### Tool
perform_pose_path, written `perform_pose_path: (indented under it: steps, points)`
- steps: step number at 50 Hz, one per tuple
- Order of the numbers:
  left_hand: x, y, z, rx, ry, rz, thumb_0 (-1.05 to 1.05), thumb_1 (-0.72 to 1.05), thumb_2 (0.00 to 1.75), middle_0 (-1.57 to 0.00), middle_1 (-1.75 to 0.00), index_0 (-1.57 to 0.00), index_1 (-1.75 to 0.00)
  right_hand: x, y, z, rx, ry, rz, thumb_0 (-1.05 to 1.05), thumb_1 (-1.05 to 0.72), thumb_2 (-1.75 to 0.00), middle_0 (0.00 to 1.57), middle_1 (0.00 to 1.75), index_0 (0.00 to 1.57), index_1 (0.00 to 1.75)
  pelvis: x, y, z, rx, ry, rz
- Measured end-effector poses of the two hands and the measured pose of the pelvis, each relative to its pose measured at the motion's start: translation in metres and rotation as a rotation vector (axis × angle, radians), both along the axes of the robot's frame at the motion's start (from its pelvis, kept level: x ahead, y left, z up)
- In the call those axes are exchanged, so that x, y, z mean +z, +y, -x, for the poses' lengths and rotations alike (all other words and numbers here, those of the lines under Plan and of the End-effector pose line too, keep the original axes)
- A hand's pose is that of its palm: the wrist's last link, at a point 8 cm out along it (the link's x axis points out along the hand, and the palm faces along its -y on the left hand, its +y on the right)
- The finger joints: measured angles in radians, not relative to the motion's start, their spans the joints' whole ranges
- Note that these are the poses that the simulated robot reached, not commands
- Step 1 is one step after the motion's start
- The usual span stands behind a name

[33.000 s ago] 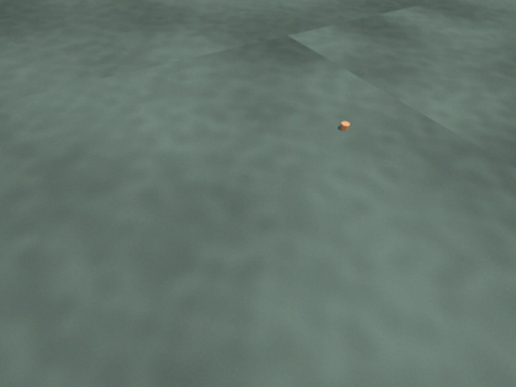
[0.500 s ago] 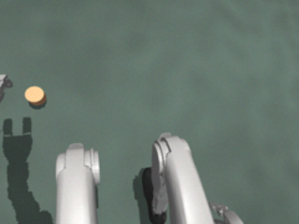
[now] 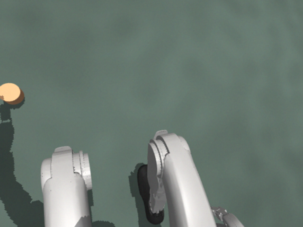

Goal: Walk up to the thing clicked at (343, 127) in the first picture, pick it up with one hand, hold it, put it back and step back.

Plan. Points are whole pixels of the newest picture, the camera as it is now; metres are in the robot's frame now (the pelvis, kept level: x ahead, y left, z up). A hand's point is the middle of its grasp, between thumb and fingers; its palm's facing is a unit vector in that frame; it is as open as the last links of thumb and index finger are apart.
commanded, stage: rise first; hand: left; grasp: from above
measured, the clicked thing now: (11, 94) +0.50 +0.32 -0.31
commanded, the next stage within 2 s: none
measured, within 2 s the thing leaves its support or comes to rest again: neither
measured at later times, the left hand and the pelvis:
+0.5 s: hand out of the picture +0.45 +0.35 -0.19, palm faces -0.44 -0.09 -0.89, open 14.2 cm; pelvis -0.01 +0.01 -0.01, yaw -2 degrees
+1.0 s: hand out of the picture +0.46 +0.35 -0.20, palm faces -0.45 -0.09 -0.89, open 14.2 cm; pelvis -0.01 +0.01 -0.01, yaw -2 degrees
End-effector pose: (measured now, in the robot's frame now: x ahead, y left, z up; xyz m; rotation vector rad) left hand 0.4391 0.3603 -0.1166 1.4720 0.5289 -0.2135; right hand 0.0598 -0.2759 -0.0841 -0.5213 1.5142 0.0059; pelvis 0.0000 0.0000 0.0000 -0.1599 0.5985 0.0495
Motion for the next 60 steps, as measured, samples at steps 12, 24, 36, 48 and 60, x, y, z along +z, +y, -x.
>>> perform_pose_path:
  steps: [12, 24, 36, 48, 60]
  points:
    - [-0.009, -0.001, -0.001, -0.017, -0.006, 0.007, 0.0, -0.51, 1.0, -0.11, -0.98, -0.1, -0.99, 0.003, 0.002, 0.01, 0.009, -0.002, 0.017, 0.0, -0.9, -0.9, 0.21, 0.3, 0.21, 0.3, -0.006, 0.002, 0.005, -0.008, -0.022, 0.013]
    - [-0.018, -0.005, -0.012, -0.019, -0.015, -0.013, 0.0, -0.55, 1.03, -0.09, -1.01, -0.08, -1.02, 0.002, 0.01, 0.019, -0.005, -0.008, 0.012, 0.0, -0.9, -0.9, 0.21, 0.3, 0.21, 0.3, -0.01, 0.005, 0.005, -0.014, -0.026, 0.024]
    - [-0.024, -0.006, -0.017, -0.012, 0.002, -0.007, 0.0, -0.56, 1.03, -0.09, -1.01, -0.08, -1.02, 0.007, 0.015, 0.024, -0.015, -0.002, 0.007, 0.0, -0.91, -0.9, 0.21, 0.3, 0.21, 0.3, -0.009, 0.008, 0.005, -0.014, -0.024, 0.035]
    - [-0.025, -0.008, -0.022, -0.025, 0.001, 0.0, 0.0, -0.56, 1.03, -0.09, -1.0, -0.08, -1.02, 0.012, 0.013, 0.027, 0.002, -0.002, 0.017, 0.0, -0.9, -0.9, 0.21, 0.3, 0.21, 0.3, -0.009, 0.007, 0.007, -0.016, -0.037, 0.04]
    - [-0.024, -0.007, -0.029, -0.015, -0.021, -0.012, 0.0, -0.55, 1.03, -0.09, -1.01, -0.08, -1.02, 0.014, 0.014, 0.036, -0.003, 0.004, 0.018, 0.0, -0.91, -0.9, 0.21, 0.3, 0.21, 0.3, -0.011, 0.007, 0.009, -0.021, -0.044, 0.044]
